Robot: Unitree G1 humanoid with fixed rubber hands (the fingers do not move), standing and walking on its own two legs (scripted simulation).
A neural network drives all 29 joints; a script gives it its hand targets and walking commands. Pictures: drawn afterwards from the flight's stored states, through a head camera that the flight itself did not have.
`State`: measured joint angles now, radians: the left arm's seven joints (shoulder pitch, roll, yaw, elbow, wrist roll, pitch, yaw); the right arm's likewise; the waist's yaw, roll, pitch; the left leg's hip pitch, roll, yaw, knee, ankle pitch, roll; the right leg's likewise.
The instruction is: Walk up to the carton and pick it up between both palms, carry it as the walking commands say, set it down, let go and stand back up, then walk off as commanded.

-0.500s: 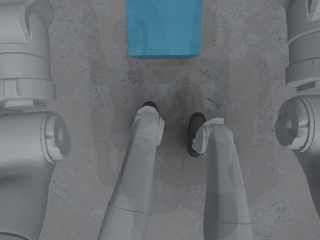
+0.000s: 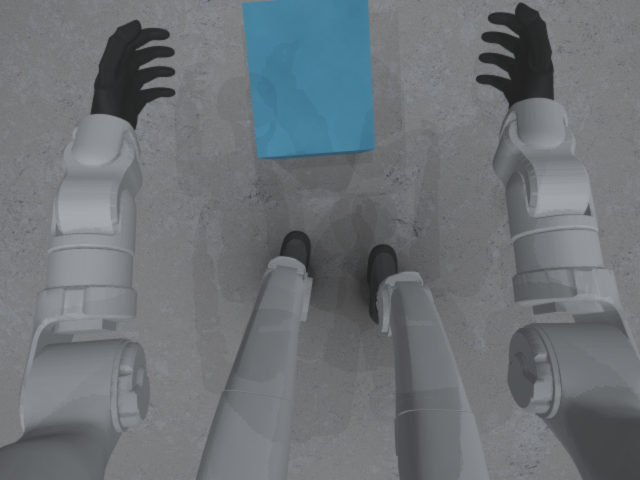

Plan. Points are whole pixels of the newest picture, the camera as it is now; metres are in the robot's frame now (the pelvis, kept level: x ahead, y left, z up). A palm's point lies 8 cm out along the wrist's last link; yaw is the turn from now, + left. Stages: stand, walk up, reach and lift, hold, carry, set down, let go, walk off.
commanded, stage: let go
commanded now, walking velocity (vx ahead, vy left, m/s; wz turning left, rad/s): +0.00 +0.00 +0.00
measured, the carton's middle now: (312, 90) +0.53 +0.09 -0.58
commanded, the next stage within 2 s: stand in 1.20 s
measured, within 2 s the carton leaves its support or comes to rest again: neither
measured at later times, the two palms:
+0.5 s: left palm (92, 304) +0.27 +0.22 -0.02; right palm out of the picture +0.31 -0.22 -0.04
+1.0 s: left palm (99, 334) +0.25 +0.21 +0.00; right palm out of the picture +0.27 -0.25 +0.00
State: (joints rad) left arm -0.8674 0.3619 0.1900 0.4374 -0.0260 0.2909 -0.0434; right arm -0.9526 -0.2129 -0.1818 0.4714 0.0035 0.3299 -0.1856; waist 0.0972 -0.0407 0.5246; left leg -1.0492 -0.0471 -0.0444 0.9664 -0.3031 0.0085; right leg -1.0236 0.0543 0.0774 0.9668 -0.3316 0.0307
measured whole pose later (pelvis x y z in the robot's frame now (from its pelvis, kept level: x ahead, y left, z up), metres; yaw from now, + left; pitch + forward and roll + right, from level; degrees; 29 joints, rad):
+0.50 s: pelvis +0.06 -0.01 +0.06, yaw +2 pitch +10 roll +0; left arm 0.01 0.18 0.07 0.47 0.04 0.07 -0.07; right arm -0.07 -0.15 -0.11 0.56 -0.07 0.07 0.01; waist 0.04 0.02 0.06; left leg -0.54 -0.04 -0.08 0.63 -0.27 -0.01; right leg -0.52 0.04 0.06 0.64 -0.31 0.00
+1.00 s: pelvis +0.11 -0.03 +0.07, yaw +2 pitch -3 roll +1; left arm 0.22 0.21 0.04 0.45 0.03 0.13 -0.07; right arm 0.23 -0.19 -0.04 0.45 -0.02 0.10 0.04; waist 0.00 -0.01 0.10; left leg -0.10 -0.02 -0.09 0.46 -0.29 -0.02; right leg -0.08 0.04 0.05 0.48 -0.33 -0.03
